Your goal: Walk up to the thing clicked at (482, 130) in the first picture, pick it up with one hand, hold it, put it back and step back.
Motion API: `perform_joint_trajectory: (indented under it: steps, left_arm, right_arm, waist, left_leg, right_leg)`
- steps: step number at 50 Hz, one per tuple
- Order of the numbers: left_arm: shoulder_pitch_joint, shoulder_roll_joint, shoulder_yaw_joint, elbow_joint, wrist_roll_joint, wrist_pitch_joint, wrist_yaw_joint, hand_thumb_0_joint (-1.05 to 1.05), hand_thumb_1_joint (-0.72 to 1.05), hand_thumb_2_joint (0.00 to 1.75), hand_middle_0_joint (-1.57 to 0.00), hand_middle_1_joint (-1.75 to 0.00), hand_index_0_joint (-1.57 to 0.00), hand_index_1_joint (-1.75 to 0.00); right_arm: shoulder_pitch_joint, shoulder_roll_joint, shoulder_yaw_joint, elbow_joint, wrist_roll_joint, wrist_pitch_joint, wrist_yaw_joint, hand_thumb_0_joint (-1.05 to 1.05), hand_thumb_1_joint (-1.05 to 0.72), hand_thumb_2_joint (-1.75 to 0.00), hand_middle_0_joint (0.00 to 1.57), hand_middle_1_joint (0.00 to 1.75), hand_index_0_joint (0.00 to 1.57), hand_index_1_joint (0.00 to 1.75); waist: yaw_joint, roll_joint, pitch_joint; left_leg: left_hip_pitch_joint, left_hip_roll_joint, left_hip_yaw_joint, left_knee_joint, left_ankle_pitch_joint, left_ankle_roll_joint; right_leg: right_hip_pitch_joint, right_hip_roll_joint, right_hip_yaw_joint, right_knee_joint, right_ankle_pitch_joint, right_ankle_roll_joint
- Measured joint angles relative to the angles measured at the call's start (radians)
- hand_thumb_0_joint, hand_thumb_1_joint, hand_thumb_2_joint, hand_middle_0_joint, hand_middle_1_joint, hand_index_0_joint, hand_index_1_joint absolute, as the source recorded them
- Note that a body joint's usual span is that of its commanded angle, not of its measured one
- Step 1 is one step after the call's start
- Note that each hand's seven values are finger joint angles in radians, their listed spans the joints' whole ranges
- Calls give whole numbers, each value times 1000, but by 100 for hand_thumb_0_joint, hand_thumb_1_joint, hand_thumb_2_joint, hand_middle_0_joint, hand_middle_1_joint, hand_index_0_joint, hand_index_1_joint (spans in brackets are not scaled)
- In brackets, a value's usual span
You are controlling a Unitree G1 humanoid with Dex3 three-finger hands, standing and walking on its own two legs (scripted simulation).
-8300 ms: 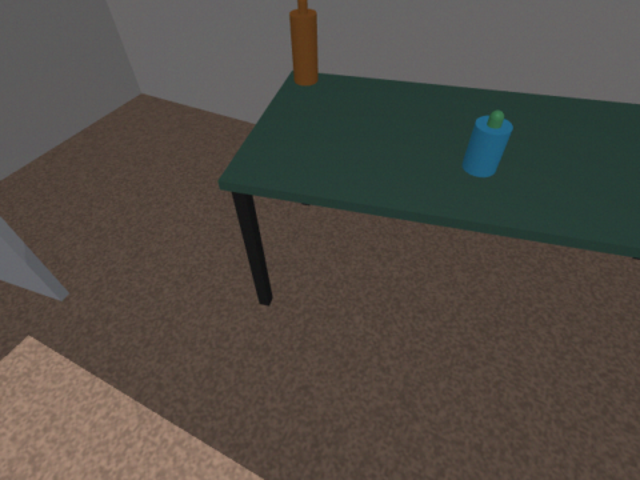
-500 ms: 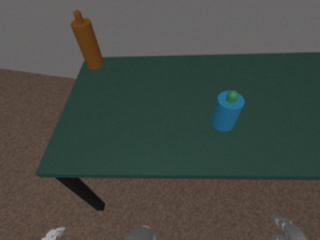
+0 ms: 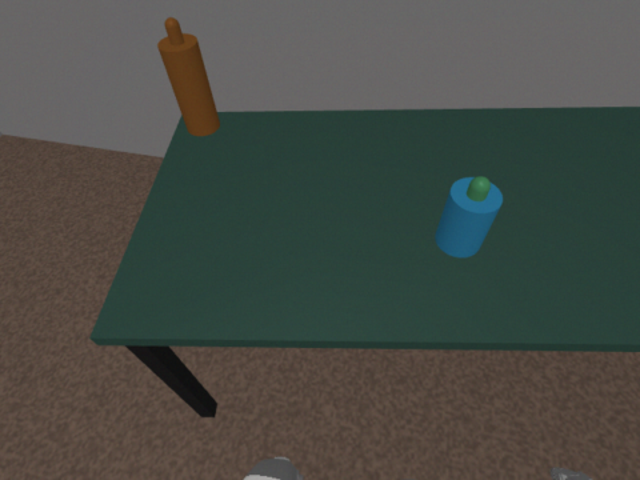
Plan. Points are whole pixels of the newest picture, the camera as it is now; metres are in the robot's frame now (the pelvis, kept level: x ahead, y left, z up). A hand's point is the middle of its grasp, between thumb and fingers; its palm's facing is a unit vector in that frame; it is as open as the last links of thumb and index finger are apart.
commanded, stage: walk up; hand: right
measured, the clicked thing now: (469, 212) +0.56 -0.22 -0.05
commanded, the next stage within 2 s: stand in 1.26 s
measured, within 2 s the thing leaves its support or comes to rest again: neither
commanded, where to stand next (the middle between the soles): +0.04 -0.01 m, yaw +0 degrees
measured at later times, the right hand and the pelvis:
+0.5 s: hand out of the picture +0.07 -0.25 -0.12, palm faces -0.06 +0.94 -0.35, open 7.4 cm; pelvis -0.03 +0.00 +0.02, yaw +1 degrees
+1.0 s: hand out of the picture +0.08 -0.25 -0.12, palm faces -0.05 +0.93 -0.35, open 7.4 cm; pelvis -0.01 +0.00 +0.03, yaw +2 degrees
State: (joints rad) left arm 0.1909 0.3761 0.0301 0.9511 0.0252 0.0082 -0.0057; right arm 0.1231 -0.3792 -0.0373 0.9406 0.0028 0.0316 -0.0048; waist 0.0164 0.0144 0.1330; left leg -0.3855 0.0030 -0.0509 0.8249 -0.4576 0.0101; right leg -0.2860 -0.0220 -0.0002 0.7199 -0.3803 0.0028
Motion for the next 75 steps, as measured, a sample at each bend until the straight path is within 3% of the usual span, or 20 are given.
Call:
perform_joint_trajectory:
  steps: [2, 3, 4, 8, 12, 18, 28, 75]
  left_arm:
    - [-2, -12, -4, 2, 1, 7, -3, 1, 90, 90, -21, -30, -20, -30]
    - [-6, -17, -6, 1, 0, 9, -4, 1, 90, 90, -21, -30, -20, -30]
    - [-16, -18, -7, 0, -2, 11, -5, 1, 90, 90, -21, -30, -20, -30]
    - [-69, 6, 0, -11, -15, 13, 1, 1, 90, 90, -21, -30, -20, -30]
    - [-89, 20, 3, 9, -18, 0, -4, 1, 90, 90, -21, -30, -20, -30]
    - [-89, 6, -11, 64, -20, 4, -17, 1, 90, 90, -21, -30, -20, -30]
    - [-74, -15, -14, 147, -18, -7, -22, 1, 90, 90, -21, -30, -20, -30]
    - [-81, -24, -19, 196, -14, -16, -11, 1, 90, 90, -21, -30, -20, -30]
  right_arm:
    - [8, -10, -4, 5, 3, -10, 2, 0, -90, -90, 21, 30, 20, 30]
    - [16, -17, -7, 6, 4, -18, 1, 0, -90, -90, 21, 30, 20, 30]
    - [23, -22, -10, 9, 3, -27, -1, 0, -90, -90, 21, 30, 20, 30]
    - [24, 1, 6, 38, -13, -41, -1, 0, -90, -90, 21, 30, 20, 30]
    - [20, 21, 23, 64, -14, -36, 3, 0, -90, -90, 21, 30, 20, 30]
    - [9, 23, 34, 98, -18, -40, 13, 0, -90, -90, 21, 30, 20, 30]
    - [-26, 25, 42, 142, -9, -53, 20, 0, -90, -90, 21, 30, 20, 30]
    - [-26, 27, 42, 197, -17, -45, 16, 0, -90, -90, 21, 30, 20, 30]
  waist:
    - [-8, -6, -13]
    - [-16, -1, -19]
    - [-23, 2, -23]
    - [-10, -42, 1]
    - [-14, -47, -12]
    - [-15, -41, -56]
    - [-3, -11, -77]
    - [-12, -7, -84]
  left_leg:
    - [32, -14, 15, -28, 21, 12]
    - [55, -10, 19, -75, 98, 16]
    - [71, -8, 16, -115, 116, 4]
    - [70, -10, 27, -121, 115, -8]
    - [79, 12, 8, -153, 143, -20]
    - [119, 8, 7, -253, 200, -23]
    - [177, 8, 3, -384, 269, -29]
    - [241, 9, -4, -486, 291, -37]
  right_leg:
    - [-8, -15, 6, -7, 8, 9]
    - [-14, -17, 0, -8, 11, 16]
    - [-25, -19, -6, -1, 11, 23]
    - [-32, -16, 15, -7, 22, -2]
    - [3, 5, -4, -90, 84, 17]
    - [40, 0, -7, -180, 132, 8]
    - [98, -3, -12, -306, 199, 19]
    - [152, -4, -22, -380, 203, 15]
